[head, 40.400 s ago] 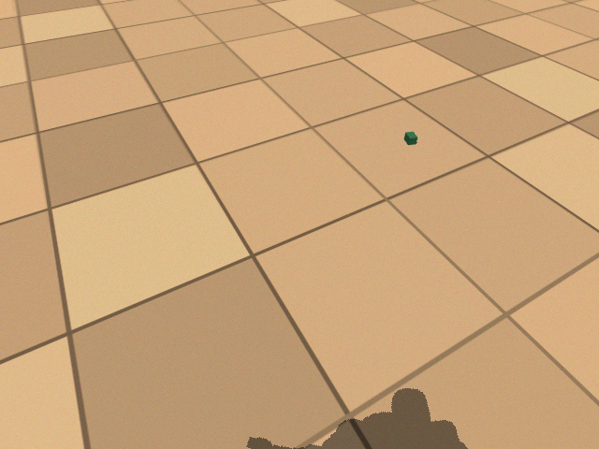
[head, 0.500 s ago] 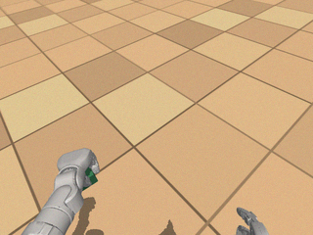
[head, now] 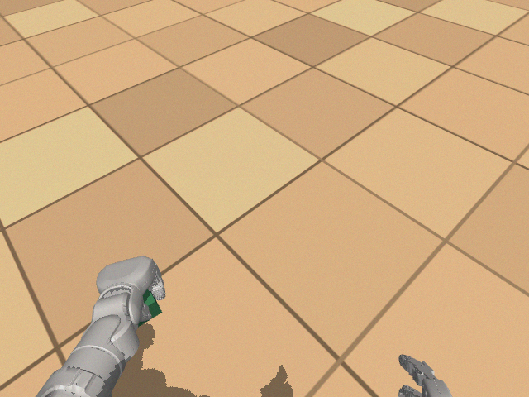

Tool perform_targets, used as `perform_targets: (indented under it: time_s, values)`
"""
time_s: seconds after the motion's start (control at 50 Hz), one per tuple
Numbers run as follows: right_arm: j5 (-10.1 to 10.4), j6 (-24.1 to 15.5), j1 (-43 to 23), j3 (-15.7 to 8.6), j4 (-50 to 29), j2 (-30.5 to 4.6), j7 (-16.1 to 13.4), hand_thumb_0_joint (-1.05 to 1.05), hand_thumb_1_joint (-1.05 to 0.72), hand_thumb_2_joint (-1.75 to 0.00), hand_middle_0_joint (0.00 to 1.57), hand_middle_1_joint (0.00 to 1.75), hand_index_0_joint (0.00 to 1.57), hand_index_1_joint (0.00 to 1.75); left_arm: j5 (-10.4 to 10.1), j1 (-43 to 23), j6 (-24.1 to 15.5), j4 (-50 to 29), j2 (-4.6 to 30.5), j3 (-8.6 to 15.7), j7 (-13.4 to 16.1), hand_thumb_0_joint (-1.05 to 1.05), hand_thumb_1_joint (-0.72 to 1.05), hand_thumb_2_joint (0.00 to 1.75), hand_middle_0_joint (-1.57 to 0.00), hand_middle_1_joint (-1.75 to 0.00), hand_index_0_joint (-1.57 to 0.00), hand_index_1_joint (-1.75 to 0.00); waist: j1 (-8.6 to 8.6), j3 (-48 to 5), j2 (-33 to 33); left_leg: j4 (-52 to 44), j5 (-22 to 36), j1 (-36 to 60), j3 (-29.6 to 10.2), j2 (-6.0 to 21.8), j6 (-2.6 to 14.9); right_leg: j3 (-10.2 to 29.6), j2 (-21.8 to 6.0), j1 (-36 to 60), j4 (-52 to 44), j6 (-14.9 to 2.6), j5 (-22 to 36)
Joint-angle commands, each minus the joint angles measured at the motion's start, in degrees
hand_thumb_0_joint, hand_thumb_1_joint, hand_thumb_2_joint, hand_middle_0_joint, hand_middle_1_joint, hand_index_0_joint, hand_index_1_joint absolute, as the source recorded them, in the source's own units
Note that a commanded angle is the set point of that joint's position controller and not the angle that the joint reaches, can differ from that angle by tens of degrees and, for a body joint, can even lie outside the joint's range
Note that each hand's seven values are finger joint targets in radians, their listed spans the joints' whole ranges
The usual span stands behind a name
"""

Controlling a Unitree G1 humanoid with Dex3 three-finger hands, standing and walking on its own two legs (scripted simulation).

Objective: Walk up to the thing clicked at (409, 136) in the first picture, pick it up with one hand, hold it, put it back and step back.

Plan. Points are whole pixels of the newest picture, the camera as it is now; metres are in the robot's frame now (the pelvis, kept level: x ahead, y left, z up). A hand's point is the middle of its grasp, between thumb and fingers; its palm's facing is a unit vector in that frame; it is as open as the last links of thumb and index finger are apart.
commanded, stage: crouch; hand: left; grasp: from above
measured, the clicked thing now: (137, 306) +0.31 +0.25 -0.11
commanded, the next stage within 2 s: lower in 1.72 s
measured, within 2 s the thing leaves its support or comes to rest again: neither
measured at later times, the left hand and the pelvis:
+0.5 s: hand (168, 313) +0.37 +0.26 -0.30, palm faces -0.36 -0.11 -0.93, open 5.8 cm; pelvis -0.05 +0.01 -0.18, yaw -1 degrees
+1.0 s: hand (178, 328) +0.40 +0.28 -0.50, palm faces -0.39 -0.14 -0.91, open 5.7 cm; pelvis -0.07 +0.01 -0.34, yaw -2 degrees
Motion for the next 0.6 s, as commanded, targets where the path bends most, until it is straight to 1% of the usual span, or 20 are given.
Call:
perform_targets:
  time_s: [0.0, 0.02, 0.06, 0.1, 0.12, 0.14, 0.16, 0.18, 0.2, 0.22, 0.24, 0.28, 0.32, 0.34, 0.4, 0.42, 0.46, 0.48, 0.5, 0.58]
  values:
    - [-0.94, -1.87, 0.1, -3.22, -4.19, -7.44, 0.12, 0.0, -0.87, -0.89, 0.2, 0.3, 0.2, 0.3, 3.22, -23.14, -3.98, -1.75, 10.89, 6.3, 8.88, 0.0, 0.89, 0.19, -1.11, -0.45, -1.19, -0.36, -2.2, -13.62, -3.91, 4.06, 9.45, -1.47, 1.07, -1.89, 0.97, -0.61, 1.83, -1.67, 1.46, -1.05, 8.82]
    - [-1.19, -1.82, 0.86, -3.59, -3.44, -7.62, 0.42, 0.0, -0.87, -0.89, 0.2, 0.3, 0.2, 0.3, 4.0, -24.2, -4.91, 0.59, 10.94, 6.73, 11.08, 0.0, 0.89, 0.17, -1.11, -0.43, -1.19, -0.34, -2.96, -14.59, -3.42, 6.66, 9.53, -3.95, 1.31, -1.9, 0.81, -0.57, 1.81, -4.13, 3.87, -1.08, 9.31]
    - [-1.95, -1.49, 2.18, -4.42, -2.5, -8.11, 0.9, 0.0, -0.87, -0.89, 0.2, 0.3, 0.2, 0.3, 5.26, -26.46, -6.42, 4.45, 10.37, 7.19, 14.77, 0.0, 0.88, 0.14, -1.1, -0.42, -1.18, -0.33, -3.48, -18.07, -2.08, 12.75, 9.5, -9.5, 1.24, -1.6, 0.31, -0.6, 2.15, -9.58, 10.01, -1.43, 9.17]
    - [-2.43, -0.9, 3.35, -4.95, -2.31, -8.29, 1.33, 0.0, -0.87, -0.89, 0.2, 0.3, 0.2, 0.3, 6.3, -26.92, -7.24, 12.01, 9.66, 7.55, 17.93, 0.0, 0.86, 0.13, -1.1, -0.4, -1.18, -0.32, -4.29, -19.04, -3.18, 18.59, 6.67, -17.12, 1.44, -1.6, 0.04, -0.79, 2.1, -15.19, 15.34, -1.44, 6.92]
    - [-2.58, -0.83, 3.97, -5.29, -2.43, -8.25, 1.55, 0.0, -0.87, -0.89, 0.2, 0.3, 0.2, 0.3, 6.35, -30.14, -7.88, 10.5, 9.58, 7.91, 19.23, 0.0, 0.86, 0.09, -1.09, -0.37, -1.18, -0.29, -4.24, -22.55, -1.02, 20.79, 6.1, -18.72, 1.54, -1.46, -0.12, -0.66, 2.15, -17.29, 18.04, -1.68, 6.47]
    - [-2.86, -0.68, 4.41, -5.5, -2.14, -8.49, 1.54, 0.0, -0.87, -0.89, 0.2, 0.3, 0.2, 0.3, 6.63, -34.59, -8.19, 9.96, 11.83, 9.1, 20.52, 0.0, 0.85, 0.09, -1.07, -0.4, -1.16, -0.3, -4.36, -26.01, 1.89, 23.18, 5.27, -19.95, 1.65, -1.46, -0.34, -0.76, 2.01, -19.78, 20.24, -1.82, 5.63]
    - [-3.06, -0.59, 5.19, -5.51, -1.98, -8.8, 1.59, 0.0, -0.87, -0.89, 0.2, 0.3, 0.2, 0.3, 6.89, -35.76, -8.12, 12.35, 12.53, 9.63, 21.43, 0.0, 0.84, 0.09, -1.07, -0.41, -1.16, -0.31, -5.19, -27.52, 2.8, 25.04, 4.25, -21.46, 1.29, -1.19, -0.31, -1.07, 2.11, -22.9, 22.16, -1.95, 4.43]
    - [-3.18, -0.67, 5.51, -5.45, -1.92, -8.9, 1.73, 0.0, -0.87, -0.89, 0.2, 0.3, 0.2, 0.3, 6.6, -35.96, -7.96, 15.63, 10.85, 8.97, 22.23, 0.0, 0.83, 0.08, -1.06, -0.4, -1.15, -0.3, -6.04, -26.92, 2.19, 26.88, 2.75, -24.08, 0.92, -1.03, -0.29, -1.45, 2.26, -26.59, 24.25, -2.06, 2.98]
    - [-3.25, -0.8, 6.08, -5.52, -1.56, -9.09, 1.81, 0.0, -0.87, -0.89, 0.2, 0.3, 0.2, 0.3, 6.84, -37.54, -8.01, 17.08, 11.43, 9.19, 23.04, 0.0, 0.8, 0.09, -1.06, -0.39, -1.14, -0.3, -6.24, -27.73, 2.42, 28.48, 1.05, -26.8, 0.63, -1.12, -0.23, -1.73, 2.19, -28.27, 25.83, -2.18, 1.56]
    - [-3.5, -1.08, 6.75, -5.62, -1.26, -9.45, 1.81, 0.0, -0.87, -0.89, 0.2, 0.3, 0.2, 0.3, 6.85, -39.64, -7.98, 19.75, 11.78, 9.71, 23.96, 0.0, 0.77, 0.12, -1.05, -0.36, -1.12, -0.28, -7.1, -28.34, 1.6, 30.49, -0.84, -30.11, 0.21, -0.98, -0.08, -1.92, 2.38, -31.48, 27.61, -2.21, -0.16]
    - [-3.64, -1.22, 7.24, -5.57, -0.97, -9.34, 1.77, 0.0, -0.87, -0.89, 0.2, 0.3, 0.2, 0.3, 6.6, -40.87, -7.91, 20.92, 13.48, 10.75, 24.82, 0.0, 0.76, 0.09, -1.04, -0.34, -1.12, -0.26, -6.79, -30.7, 1.29, 32.29, -1.82, -32.72, 0.05, -0.97, -0.01, -2.29, 2.47, -32.46, 29.63, -2.31, -1.18]
    - [-4.11, -1.85, 7.89, -5.48, -1.07, -9.46, 1.79, 0.0, -0.86, -0.88, 0.2, 0.3, 0.2, 0.3, 5.26, -42.58, -7.46, 22.91, 14.23, 11.91, 26.54, 0.0, 0.71, 0.14, -1.01, -0.36, -1.08, -0.29, -6.56, -35.28, 2.97, 36.46, -3.61, -37.35, -0.21, -0.93, 0.02, -2.39, 2.33, -36.62, 33.87, -2.52, -2.71]
    - [-4.48, -2.24, 8.27, -5.44, -0.84, -9.99, 1.88, 0.0, -0.86, -0.88, 0.2, 0.3, 0.2, 0.3, 4.04, -43.63, -6.29, 25.42, 14.26, 12.7, 27.95, 0.0, 0.65, 0.14, -0.98, -0.32, -1.04, -0.26, -6.92, -39.25, 4.49, 39.22, -4.0, -38.98, -1.31, -0.6, -0.22, -2.92, 2.43, -41.08, 38.04, -2.86, -3.57]
    - [-4.72, -2.39, 8.6, -5.48, -0.56, -10.18, 1.97, 0.0, -0.86, -0.88, 0.2, 0.3, 0.2, 0.3, 3.33, -44.78, -5.9, 26.07, 13.95, 12.93, 28.39, 0.0, 0.65, 0.12, -0.98, -0.32, -1.04, -0.25, -7.47, -40.18, 5.41, 40.5, -4.14, -39.63, -1.91, -0.4, -0.34, -3.18, 2.4, -43.75, 39.93, -3.01, -3.84]
    - [-5.16, -2.69, 8.9, -5.38, 0.49, -10.45, 2.12, 0.0, -0.86, -0.88, 0.2, 0.3, 0.2, 0.3, 3.01, -47.44, -5.01, 27.98, 18.03, 15.28, 28.52, 0.0, 0.68, 0.11, -1.01, -0.29, -1.07, -0.23, -7.49, -43.22, 5.99, 44.58, -4.18, -44.82, -2.19, -0.43, -0.16, -3.76, 2.53, -46.62, 44.69, -3.3, -3.85]
    - [-5.24, -2.87, 9.06, -5.38, 0.44, -10.3, 2.2, 0.0, -0.86, -0.88, 0.2, 0.3, 0.2, 0.3, 2.73, -49.18, -5.01, 26.95, 18.25, 15.61, 28.2, 0.0, 0.69, 0.13, -1.02, -0.3, -1.08, -0.24, -8.07, -44.49, 6.34, 46.26, -4.95, -46.46, -2.22, -0.48, -0.01, -3.74, 2.44, -47.96, 46.1, -3.32, -4.12]
    - [-5.41, -3.03, 8.96, -5.22, 0.64, -10.5, 2.32, 0.0, -0.86, -0.88, 0.2, 0.3, 0.2, 0.3, 2.77, -49.72, -5.03, 28.4, 19.81, 16.39, 27.26, 0.0, 0.71, 0.17, -1.04, -0.32, -1.09, -0.27, -8.76, -43.66, 6.35, 48.04, -8.62, -50.34, -2.68, -0.45, 0.22, -4.14, 2.4, -51.34, 48.51, -3.4, -7.37]
    - [-5.35, -2.97, 8.95, -5.12, 0.75, -10.58, 2.29, 0.0, -0.86, -0.88, 0.2, 0.3, 0.2, 0.3, 3.34, -49.53, -5.16, 29.21, 21.91, 17.25, 26.89, 0.0, 0.71, 0.17, -1.04, -0.31, -1.09, -0.26, -8.42, -44.29, 6.16, 48.9, -9.83, -51.44, -2.82, -0.51, 0.32, -4.32, 2.48, -52.51, 49.61, -3.51, -8.77]
    - [-5.43, -2.93, 8.92, -5.07, 0.61, -10.43, 2.28, 0.0, -0.86, -0.88, 0.2, 0.3, 0.2, 0.3, 3.69, -51.38, -5.64, 28.55, 22.91, 17.61, 26.42, 0.0, 0.72, 0.16, -1.04, -0.31, -1.09, -0.26, -8.87, -44.76, 6.77, 50.47, -11.14, -53.2, -2.51, -0.61, 0.57, -4.2, 2.47, -53.74, 50.58, -3.56, -9.86]
    - [-5.81, -3.25, 9.04, -4.28, 0.88, -10.31, 2.69, 0.0, -0.86, -0.88, 0.2, 0.3, 0.2, 0.3, 5.23, -50.09, -7.91, 32.92, 24.21, 18.05, 24.19, 0.0, 0.75, 0.09, -1.04, -0.3, -1.11, -0.23, -10.8, -42.48, 4.52, 57.14, -14.35, -62.75, -2.79, -1.06, 1.41, -4.51, 2.35, -60.43, 55.53, -3.31, -13.0]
